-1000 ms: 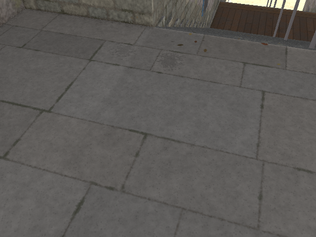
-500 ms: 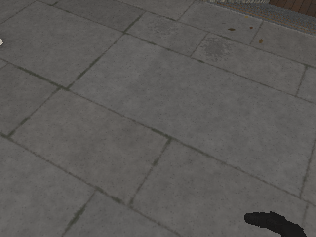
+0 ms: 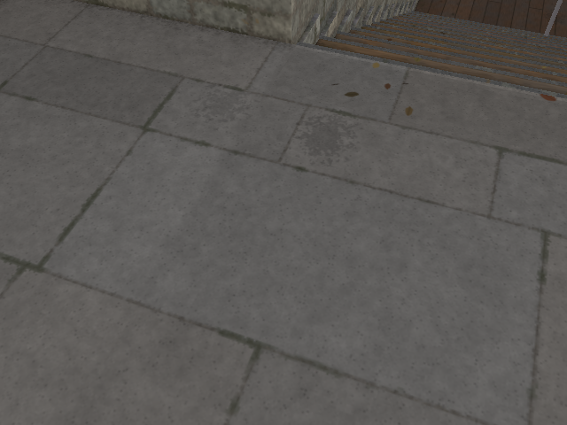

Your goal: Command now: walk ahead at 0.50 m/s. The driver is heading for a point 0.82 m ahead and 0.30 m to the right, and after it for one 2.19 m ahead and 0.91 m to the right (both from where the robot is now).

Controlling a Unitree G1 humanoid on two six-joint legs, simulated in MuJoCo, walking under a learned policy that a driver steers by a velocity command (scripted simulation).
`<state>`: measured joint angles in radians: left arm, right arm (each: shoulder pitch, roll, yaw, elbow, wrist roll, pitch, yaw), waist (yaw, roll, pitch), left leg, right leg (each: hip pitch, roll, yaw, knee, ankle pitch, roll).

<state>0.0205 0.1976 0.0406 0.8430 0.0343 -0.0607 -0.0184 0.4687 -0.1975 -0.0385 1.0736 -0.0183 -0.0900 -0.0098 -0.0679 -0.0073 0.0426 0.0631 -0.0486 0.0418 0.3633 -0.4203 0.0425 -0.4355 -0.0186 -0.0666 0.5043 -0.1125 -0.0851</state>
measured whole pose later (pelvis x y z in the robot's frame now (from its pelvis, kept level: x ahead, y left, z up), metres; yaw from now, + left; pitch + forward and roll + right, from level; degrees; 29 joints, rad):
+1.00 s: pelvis +0.49 +0.00 +0.01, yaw -18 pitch +0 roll +1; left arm 0.05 0.21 0.05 0.83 0.04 0.00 -0.06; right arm 0.42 -0.19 -0.05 0.99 -0.02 -0.10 -0.02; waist -0.05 -0.03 0.05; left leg 0.08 -0.01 0.32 0.24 -0.32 0.02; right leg -0.59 -0.07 -0.10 0.70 -0.06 -0.09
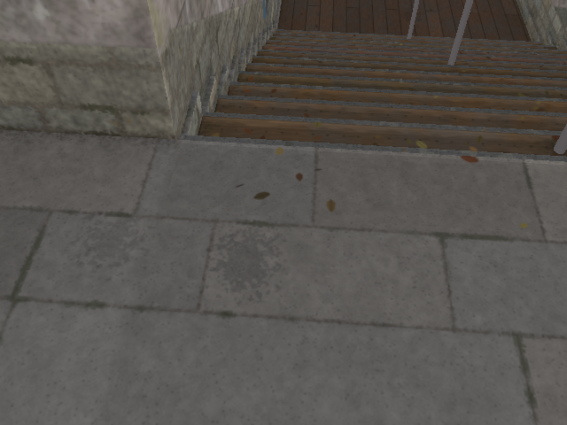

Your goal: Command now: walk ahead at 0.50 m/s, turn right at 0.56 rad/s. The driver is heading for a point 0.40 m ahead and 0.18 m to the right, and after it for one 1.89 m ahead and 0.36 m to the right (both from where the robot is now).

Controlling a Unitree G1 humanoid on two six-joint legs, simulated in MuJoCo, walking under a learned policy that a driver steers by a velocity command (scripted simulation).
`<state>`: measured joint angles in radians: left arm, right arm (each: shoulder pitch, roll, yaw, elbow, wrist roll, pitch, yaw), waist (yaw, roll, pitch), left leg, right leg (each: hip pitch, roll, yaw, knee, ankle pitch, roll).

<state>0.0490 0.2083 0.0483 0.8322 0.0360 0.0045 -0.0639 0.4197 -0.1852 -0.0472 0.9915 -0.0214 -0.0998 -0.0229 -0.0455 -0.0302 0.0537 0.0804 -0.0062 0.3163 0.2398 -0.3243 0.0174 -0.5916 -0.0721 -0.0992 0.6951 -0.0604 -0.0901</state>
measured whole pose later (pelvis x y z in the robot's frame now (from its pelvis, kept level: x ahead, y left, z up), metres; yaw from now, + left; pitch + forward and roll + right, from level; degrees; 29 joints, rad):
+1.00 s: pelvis +0.36 -0.05 +0.00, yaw -36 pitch +0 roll +0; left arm 0.18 0.29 0.05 0.71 0.02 0.08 -0.04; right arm 0.21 -0.27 -0.04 0.74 -0.03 0.01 -0.02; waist -0.02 -0.01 0.06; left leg -0.32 0.07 0.20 0.45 -0.13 0.04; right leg -0.41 -0.01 -0.01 0.84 -0.41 0.00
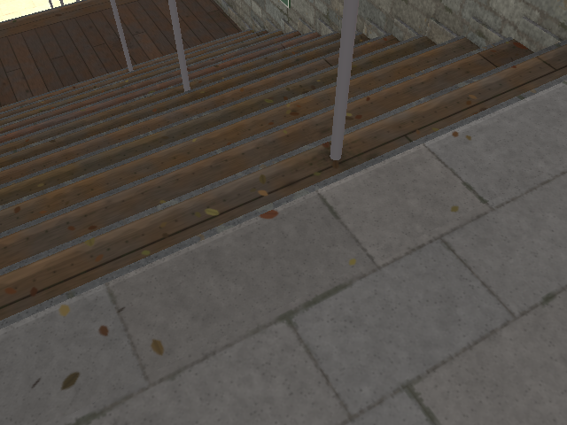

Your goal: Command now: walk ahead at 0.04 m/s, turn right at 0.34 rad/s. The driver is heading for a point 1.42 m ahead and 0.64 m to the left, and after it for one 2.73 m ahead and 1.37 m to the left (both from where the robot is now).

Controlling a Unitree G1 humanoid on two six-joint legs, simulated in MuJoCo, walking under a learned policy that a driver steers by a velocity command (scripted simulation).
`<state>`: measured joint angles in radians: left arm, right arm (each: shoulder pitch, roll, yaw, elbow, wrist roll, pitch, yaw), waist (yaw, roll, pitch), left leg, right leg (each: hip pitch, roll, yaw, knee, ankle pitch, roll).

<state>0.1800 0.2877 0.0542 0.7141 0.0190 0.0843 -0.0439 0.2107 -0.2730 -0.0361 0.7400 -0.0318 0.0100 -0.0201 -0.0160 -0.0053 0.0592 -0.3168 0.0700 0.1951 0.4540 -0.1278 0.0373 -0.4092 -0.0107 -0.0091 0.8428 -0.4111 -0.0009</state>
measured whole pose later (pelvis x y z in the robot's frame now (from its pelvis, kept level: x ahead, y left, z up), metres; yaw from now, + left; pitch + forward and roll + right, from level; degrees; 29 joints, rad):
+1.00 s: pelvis -0.03 -0.01 +0.00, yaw +28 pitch +1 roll -1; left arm 0.15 0.29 0.04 0.72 0.01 0.04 0.02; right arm 0.25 -0.31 -0.08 0.71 -0.01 0.06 0.01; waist -0.04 0.01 0.06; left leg -0.25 -0.14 -0.22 0.48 -0.22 0.06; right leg -0.36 0.05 0.07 0.70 -0.39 0.02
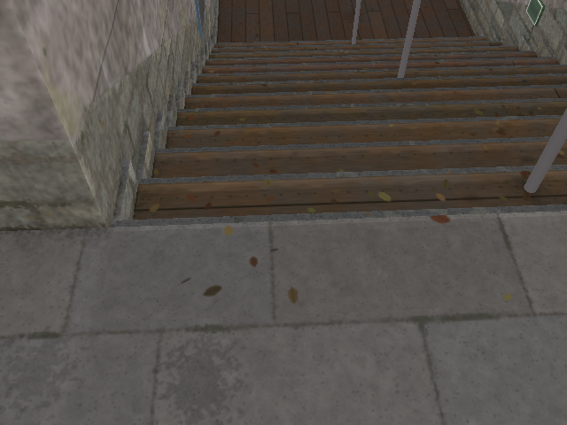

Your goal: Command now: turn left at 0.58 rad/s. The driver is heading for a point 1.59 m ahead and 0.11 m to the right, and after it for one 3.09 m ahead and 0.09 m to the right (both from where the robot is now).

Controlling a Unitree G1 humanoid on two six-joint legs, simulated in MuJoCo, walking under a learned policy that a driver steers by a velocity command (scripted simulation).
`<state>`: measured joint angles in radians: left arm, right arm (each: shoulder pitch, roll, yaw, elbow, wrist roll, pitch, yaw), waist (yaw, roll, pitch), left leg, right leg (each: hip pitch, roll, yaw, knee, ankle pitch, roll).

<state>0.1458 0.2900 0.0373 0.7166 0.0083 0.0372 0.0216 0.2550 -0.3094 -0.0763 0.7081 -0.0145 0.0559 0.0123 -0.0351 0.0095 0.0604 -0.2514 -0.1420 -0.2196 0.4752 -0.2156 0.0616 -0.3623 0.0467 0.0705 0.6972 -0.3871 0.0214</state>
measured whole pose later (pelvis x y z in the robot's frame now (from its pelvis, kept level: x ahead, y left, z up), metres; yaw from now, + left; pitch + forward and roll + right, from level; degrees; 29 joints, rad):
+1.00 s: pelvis -0.03 -0.01 +0.00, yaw +11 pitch -2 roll +0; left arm 0.24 0.24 0.01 0.99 0.01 0.01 0.02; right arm 0.20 -0.25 0.00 1.00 -0.01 0.01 -0.02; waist 0.01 0.00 0.04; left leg -0.13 -0.05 -0.04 0.39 -0.22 0.03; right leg -0.14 0.00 0.01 0.39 -0.22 0.01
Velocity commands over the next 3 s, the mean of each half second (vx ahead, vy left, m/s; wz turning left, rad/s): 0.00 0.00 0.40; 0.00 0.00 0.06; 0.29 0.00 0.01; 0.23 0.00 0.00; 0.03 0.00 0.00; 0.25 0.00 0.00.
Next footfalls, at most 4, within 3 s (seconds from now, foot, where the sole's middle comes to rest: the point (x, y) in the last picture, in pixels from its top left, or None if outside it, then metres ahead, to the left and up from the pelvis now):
0.06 right None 0.06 -0.11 -0.78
0.46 left None -0.01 0.10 -0.78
0.70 right None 0.03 -0.12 -0.78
1.48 left None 0.14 0.14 -0.78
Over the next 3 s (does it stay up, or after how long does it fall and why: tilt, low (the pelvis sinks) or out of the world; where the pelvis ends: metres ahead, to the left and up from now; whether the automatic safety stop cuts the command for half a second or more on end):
stays up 0.42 0.09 0.00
